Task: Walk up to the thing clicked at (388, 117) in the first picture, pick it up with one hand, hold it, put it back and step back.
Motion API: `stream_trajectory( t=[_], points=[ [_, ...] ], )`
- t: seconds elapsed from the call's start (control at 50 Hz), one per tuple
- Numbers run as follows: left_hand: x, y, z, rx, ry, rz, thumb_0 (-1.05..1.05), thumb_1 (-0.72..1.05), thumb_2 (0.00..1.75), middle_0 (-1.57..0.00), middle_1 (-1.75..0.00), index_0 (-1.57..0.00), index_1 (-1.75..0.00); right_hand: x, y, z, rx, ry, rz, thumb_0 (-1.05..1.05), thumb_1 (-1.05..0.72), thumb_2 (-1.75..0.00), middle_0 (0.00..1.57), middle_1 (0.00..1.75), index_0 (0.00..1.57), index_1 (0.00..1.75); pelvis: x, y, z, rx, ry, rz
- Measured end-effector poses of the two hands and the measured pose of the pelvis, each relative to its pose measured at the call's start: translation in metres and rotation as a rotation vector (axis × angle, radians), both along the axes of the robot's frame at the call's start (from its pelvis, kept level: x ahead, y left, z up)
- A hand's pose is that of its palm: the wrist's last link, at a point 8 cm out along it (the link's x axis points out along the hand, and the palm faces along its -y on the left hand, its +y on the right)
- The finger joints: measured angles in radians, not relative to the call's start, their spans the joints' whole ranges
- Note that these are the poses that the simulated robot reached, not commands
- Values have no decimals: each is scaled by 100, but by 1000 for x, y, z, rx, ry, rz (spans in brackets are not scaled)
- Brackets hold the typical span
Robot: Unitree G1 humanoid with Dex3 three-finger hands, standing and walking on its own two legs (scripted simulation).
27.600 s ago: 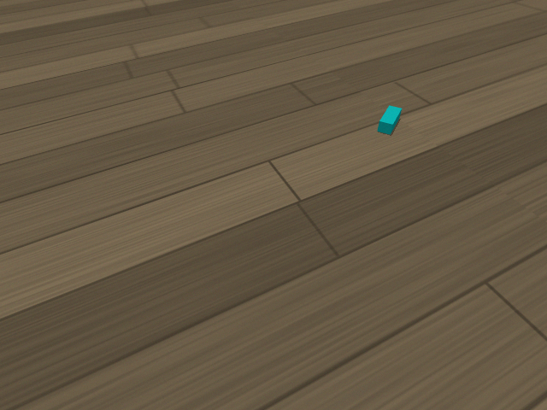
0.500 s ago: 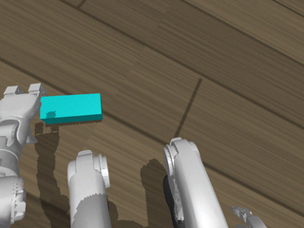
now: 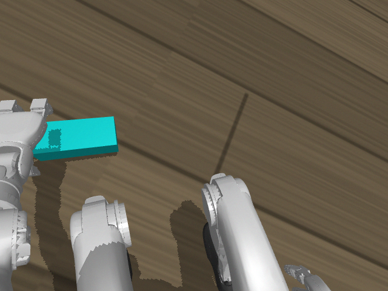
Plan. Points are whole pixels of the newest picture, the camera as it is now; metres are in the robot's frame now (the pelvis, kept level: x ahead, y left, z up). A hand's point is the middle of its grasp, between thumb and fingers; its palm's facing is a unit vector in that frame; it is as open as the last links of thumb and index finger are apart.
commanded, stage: rise first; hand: left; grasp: from above
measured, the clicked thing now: (77, 138) +0.51 +0.23 -0.31
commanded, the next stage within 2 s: approach in 1.90 s
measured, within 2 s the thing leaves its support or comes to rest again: neither
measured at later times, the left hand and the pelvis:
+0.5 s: hand (39, 144) +0.46 +0.28 -0.18, palm faces -0.44 -0.05 -0.89, open 14.2 cm; pelvis +0.00 -0.01 -0.01, yaw +0 degrees
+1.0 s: hand (45, 143) +0.46 +0.27 -0.19, palm faces -0.43 -0.04 -0.90, open 14.2 cm; pelvis +0.00 -0.01 -0.02, yaw -1 degrees
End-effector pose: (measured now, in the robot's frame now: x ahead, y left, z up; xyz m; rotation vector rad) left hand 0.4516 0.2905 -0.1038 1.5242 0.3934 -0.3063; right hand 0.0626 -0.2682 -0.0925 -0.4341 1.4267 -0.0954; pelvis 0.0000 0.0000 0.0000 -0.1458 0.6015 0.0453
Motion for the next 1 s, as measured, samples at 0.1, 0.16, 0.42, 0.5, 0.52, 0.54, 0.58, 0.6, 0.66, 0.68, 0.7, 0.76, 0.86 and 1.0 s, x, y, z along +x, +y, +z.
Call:
stream_trajectory(
  t=[0.1,0.16,0.42,0.5,0.52,0.54,0.58,0.6,0.66,0.68,0.7,0.76,0.86,1.0],
  points=[
    [5,-4,-5,0,3,9,0,-54,102,-7,-100,-8,-100,-6,-2,-1,-2,14,-9,0,-92,-90,21,30,21,30,1,-1,-2,1,4,-3],
    [8,-6,-6,1,1,12,0,-54,102,-7,-101,-8,-100,-10,-4,-2,-2,23,-12,0,-92,-90,21,30,21,30,2,-2,-3,2,5,-5],
    [12,-9,-15,-5,10,24,0,-53,101,-7,-102,-8,-101,-12,-8,-7,5,40,-7,0,-92,-90,21,30,20,30,4,-6,-8,7,1,-11],
    [11,-10,-18,-7,15,24,0,-54,102,-7,-101,-8,-101,-10,-10,-8,6,35,0,0,-92,-90,21,30,20,30,4,-7,-10,6,-3,-13],
    [11,-10,-18,-9,14,24,0,-54,102,-8,-101,-8,-101,-10,-10,-9,5,34,2,0,-92,-90,21,30,20,30,4,-7,-11,5,-4,-13],
    [11,-10,-19,-9,12,23,0,-54,102,-8,-101,-8,-101,-9,-10,-9,5,32,5,0,-92,-90,21,30,20,30,4,-7,-11,6,-6,-13],
    [11,-10,-20,-9,11,19,0,-54,102,-8,-101,-8,-101,-8,-11,-9,5,29,9,0,-92,-90,21,30,20,30,3,-7,-12,6,-9,-13],
    [11,-11,-21,-10,10,17,0,-54,102,-8,-101,-8,-101,-8,-11,-9,4,28,11,0,-92,-90,21,30,20,30,3,-7,-12,5,-10,-14],
    [10,-12,-22,-12,5,13,0,-54,102,-8,-101,-9,-100,-7,-12,-10,2,26,13,0,-92,-90,21,30,20,30,3,-8,-14,5,-13,-14],
    [10,-12,-23,-12,7,11,0,-54,102,-8,-101,-9,-100,-7,-12,-10,1,25,14,0,-92,-90,21,30,20,30,3,-8,-14,6,-13,-14],
    [10,-13,-23,-12,9,11,0,-54,102,-8,-101,-9,-100,-7,-12,-10,1,24,16,0,-92,-90,21,30,20,30,3,-8,-15,5,-14,-14],
    [10,-13,-25,-11,11,11,0,-54,102,-8,-101,-9,-100,-7,-13,-11,-1,22,20,0,-92,-90,21,30,20,30,2,-8,-16,4,-17,-15],
    [12,-16,-29,-8,9,6,0,-54,102,-8,-101,-9,-100,-11,-13,-12,0,25,25,0,-92,-90,21,30,20,30,1,-8,-18,3,-26,-17],
    [16,-16,-32,-9,1,10,0,-54,103,-8,-101,-8,-101,-18,-12,-12,-7,33,18,0,-92,-90,21,30,20,30,1,-7,-21,-1,-27,-21]
  ],
)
